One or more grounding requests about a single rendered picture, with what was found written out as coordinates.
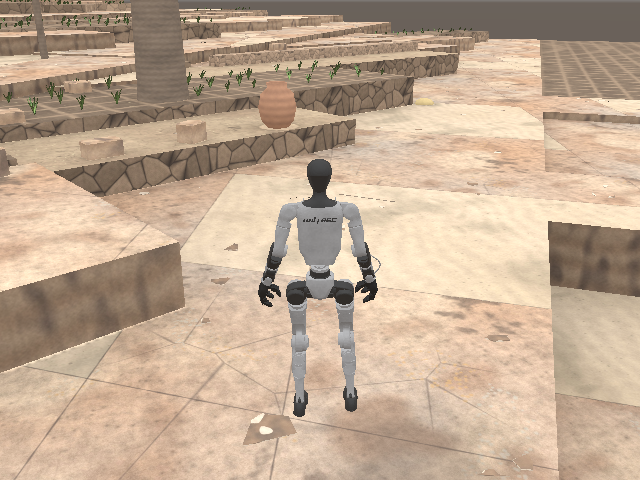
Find robot left upper arm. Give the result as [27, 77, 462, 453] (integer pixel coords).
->
[272, 202, 299, 258]

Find left robot shin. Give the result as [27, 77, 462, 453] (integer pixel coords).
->
[291, 335, 306, 403]

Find robot left thigh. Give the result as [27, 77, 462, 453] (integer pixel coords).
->
[286, 279, 309, 352]

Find left robot forearm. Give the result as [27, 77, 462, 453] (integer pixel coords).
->
[261, 242, 282, 286]

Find robot right upper arm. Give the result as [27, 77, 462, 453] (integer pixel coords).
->
[340, 202, 367, 257]

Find right robot hand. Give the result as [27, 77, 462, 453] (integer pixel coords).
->
[355, 279, 378, 303]

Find right robot forearm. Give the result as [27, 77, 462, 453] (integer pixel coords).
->
[357, 242, 376, 283]

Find left robot hand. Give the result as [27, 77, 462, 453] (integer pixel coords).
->
[258, 282, 281, 307]

